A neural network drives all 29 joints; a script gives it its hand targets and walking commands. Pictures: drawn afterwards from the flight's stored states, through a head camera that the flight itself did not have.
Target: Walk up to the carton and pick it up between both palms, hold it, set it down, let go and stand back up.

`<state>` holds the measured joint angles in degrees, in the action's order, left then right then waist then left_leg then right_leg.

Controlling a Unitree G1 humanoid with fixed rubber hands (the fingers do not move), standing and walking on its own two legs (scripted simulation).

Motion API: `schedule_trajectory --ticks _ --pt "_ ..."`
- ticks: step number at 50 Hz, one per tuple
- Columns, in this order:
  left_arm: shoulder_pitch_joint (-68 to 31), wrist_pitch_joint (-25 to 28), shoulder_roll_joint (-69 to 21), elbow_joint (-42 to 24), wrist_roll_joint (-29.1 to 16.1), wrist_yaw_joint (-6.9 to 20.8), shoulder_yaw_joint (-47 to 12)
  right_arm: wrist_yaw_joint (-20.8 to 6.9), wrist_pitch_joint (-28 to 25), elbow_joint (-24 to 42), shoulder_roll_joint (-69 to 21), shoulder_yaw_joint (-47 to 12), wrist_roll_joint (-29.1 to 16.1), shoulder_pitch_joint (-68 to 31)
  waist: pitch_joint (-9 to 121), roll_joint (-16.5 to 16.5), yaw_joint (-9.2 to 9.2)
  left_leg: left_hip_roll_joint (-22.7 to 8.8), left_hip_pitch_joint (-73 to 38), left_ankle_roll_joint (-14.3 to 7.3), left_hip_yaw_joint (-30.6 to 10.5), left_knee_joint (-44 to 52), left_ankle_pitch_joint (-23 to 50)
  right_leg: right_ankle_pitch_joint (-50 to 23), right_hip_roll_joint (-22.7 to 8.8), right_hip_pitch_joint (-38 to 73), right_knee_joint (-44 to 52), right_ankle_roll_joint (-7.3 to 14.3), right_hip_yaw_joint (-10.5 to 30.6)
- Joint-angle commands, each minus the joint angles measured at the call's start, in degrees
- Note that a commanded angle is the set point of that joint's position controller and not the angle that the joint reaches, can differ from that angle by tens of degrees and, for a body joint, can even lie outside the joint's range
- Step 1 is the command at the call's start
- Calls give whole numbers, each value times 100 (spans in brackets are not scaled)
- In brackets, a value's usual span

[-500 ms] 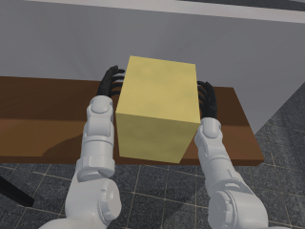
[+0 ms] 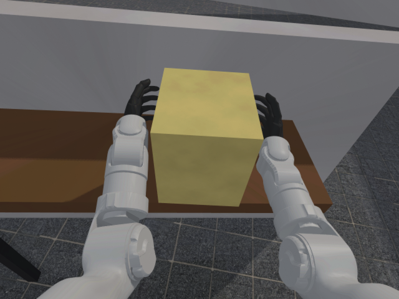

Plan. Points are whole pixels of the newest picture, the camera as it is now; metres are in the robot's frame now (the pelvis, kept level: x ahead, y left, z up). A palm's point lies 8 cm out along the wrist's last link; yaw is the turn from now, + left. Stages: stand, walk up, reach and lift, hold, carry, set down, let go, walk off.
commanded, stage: reach and lift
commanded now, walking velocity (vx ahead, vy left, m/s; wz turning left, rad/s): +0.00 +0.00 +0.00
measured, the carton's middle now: (202, 139) +0.41 +0.00 +0.10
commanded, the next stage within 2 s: hold in 1.64 s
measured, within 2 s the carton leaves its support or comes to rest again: neither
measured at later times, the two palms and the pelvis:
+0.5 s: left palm (134, 112) +0.39 +0.13 +0.19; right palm (277, 126) +0.38 -0.14 +0.17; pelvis -0.01 +0.01 +0.00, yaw +0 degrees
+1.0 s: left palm (126, 105) +0.38 +0.14 +0.21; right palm (278, 111) +0.38 -0.13 +0.21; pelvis +0.00 +0.00 +0.00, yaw +1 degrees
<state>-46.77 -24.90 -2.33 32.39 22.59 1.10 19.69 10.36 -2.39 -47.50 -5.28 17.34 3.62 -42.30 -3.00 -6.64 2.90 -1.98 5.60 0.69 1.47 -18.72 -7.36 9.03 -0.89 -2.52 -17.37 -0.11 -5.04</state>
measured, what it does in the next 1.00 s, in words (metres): stands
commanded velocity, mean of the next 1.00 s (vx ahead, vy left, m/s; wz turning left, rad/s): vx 0.00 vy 0.00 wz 0.00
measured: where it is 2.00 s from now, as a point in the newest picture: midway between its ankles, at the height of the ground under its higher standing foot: outside the picture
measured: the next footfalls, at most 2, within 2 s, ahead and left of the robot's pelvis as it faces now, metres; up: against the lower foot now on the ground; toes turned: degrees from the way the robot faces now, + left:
none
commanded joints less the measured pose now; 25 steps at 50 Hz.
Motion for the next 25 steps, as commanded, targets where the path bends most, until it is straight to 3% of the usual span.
schedule_trajectory --ticks 1,3,4,5,6,7,8,9,10,13,15,16,17,19,20,21,22,23,25 --pt "-3195 59 -3145 -337 -395 797 -1715 -663 -155 1221 -2464 -1718 -98 -4525 2470 691 114 389 -632 -126 391 331 592 -1215 235 976 79 -396 -83" --pt "-3396 -20 -3120 -482 -485 786 -1830 -685 -111 1277 -2406 -1626 -80 -4707 2549 886 162 385 -765 -26 334 258 682 -943 238 788 88 -342 -85" --pt "-3500 11 -3127 -473 -453 832 -1796 -671 -143 1294 -2453 -1612 -48 -4699 2601 801 221 394 -849 -36 393 276 624 -834 254 651 161 -347 -142" --pt "-3297 -131 -2938 -240 -338 819 -1529 -688 68 955 -2323 -1463 -61 -4530 1914 786 158 396 -671 -100 373 419 238 -557 234 745 178 -342 -99" --pt "-3354 -135 -3061 -546 -390 801 -1662 -734 31 1180 -2327 -1558 -74 -4663 2000 796 117 341 -832 -45 339 407 415 -445 294 684 173 -302 -190" --pt "-3326 -224 -3032 -407 -430 807 -1646 -726 30 1468 -2245 -1550 -183 -5032 2001 773 95 383 -764 -80 305 392 339 -425 269 721 176 -333 -89" --pt "-3438 -243 -3023 -482 -432 838 -1595 -714 65 1254 -2332 -1512 -113 -4867 2082 724 87 365 -829 -105 350 406 249 -295 260 679 196 -327 -72" --pt "-3440 -283 -3016 -356 -394 834 -1658 -741 123 1139 -2247 -1416 -16 -4778 1889 835 256 373 -819 -72 360 474 -23 -16 261 503 265 -310 -139" --pt "-3420 -283 -3035 -401 -412 843 -1643 -763 71 1247 -2280 -1437 7 -4815 2069 761 141 365 -780 -63 384 437 54 28 274 565 241 -262 -140" --pt "-3743 -256 -3315 -843 -643 676 -2126 -813 44 1589 -2190 -1553 -128 -5162 2778 1026 273 271 -1251 119 251 223 854 -268 376 202 176 -198 -253" --pt "-4150 -186 -3406 -1388 -775 540 -2281 -893 42 1703 -2183 -1615 -245 -5321 3044 1177 233 250 -1427 172 223 135 1037 -210 408 76 143 -174 -271" --pt "-3571 -312 -3399 -954 -688 537 -2218 -870 165 1576 -2271 -1824 -318 -5037 2925 1029 129 239 -1463 129 210 86 1218 -373 379 143 198 -186 -210" --pt "-3442 -405 -3336 -813 -635 534 -2226 -847 184 1476 -2205 -1834 -324 -5121 2919 1077 144 240 -1512 119 186 71 1237 -353 400 99 220 -191 -225" --pt "-3513 -453 -3368 -1270 -691 473 -2319 -864 240 1724 -2136 -1898 -506 -5194 2801 1058 167 244 -1478 103 162 103 1150 -373 399 176 209 -188 -233" --pt "-3492 -536 -3371 -1337 -716 465 -2325 -851 291 1822 -2213 -2081 -597 -5323 2959 959 81 237 -1515 34 162 110 1014 -355 395 298 201 -211 -186" --pt "-3291 -633 -3274 -898 -688 507 -2258 -818 402 1660 -2135 -2024 -571 -5188 2803 854 176 274 -1398 -4 187 129 833 -319 348 263 258 -226 -122" --pt "-3404 -667 -3198 -918 -650 540 -2130 -797 452 1734 -2165 -2084 -578 -5292 2582 636 133 277 -1219 -62 174 214 594 -179 363 282 273 -244 -162" --pt "-3628 -656 -3300 -1140 -752 508 -2263 -808 452 1732 -2127 -2002 -635 -5436 2602 875 213 252 -1230 -23 165 219 506 -76 362 181 260 -223 -188" --pt "-3549 -723 -3235 -1131 -717 552 -2160 -738 567 1523 -2331 -2100 -636 -5138 2478 702 233 338 -1140 -53 193 192 709 -414 332 424 239 -250 -158"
